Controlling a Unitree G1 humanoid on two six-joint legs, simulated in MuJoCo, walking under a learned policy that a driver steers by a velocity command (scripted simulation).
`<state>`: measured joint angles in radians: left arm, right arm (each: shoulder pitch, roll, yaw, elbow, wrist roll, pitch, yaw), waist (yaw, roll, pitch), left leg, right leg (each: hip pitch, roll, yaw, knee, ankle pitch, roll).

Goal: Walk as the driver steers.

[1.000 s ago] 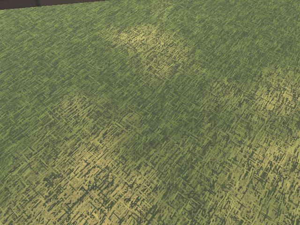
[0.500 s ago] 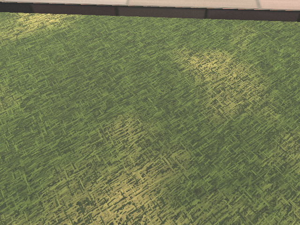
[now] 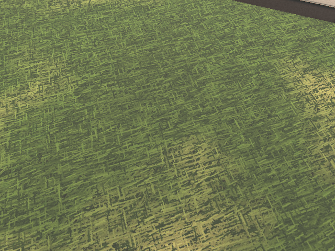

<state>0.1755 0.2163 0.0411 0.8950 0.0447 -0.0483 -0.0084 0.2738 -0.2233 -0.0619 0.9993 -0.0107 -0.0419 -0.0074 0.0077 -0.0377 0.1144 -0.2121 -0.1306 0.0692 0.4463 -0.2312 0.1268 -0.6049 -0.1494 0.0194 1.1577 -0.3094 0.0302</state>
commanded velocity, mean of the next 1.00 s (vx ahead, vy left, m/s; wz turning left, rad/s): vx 0.50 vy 0.00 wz -0.35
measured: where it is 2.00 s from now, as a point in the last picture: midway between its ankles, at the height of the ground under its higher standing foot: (228, 178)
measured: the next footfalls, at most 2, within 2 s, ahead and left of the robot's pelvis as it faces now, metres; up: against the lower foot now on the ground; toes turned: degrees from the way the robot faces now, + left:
right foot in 0.28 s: +0.31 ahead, -0.15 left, +0.00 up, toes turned -11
left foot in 0.82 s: +0.64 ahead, -0.07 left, +0.00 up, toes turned -25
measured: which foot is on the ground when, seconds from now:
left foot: down 0.00-0.28, up 0.30-0.80, down 0.82-1.00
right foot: up 0.00-0.26, down 0.28-0.84, up 0.86-1.00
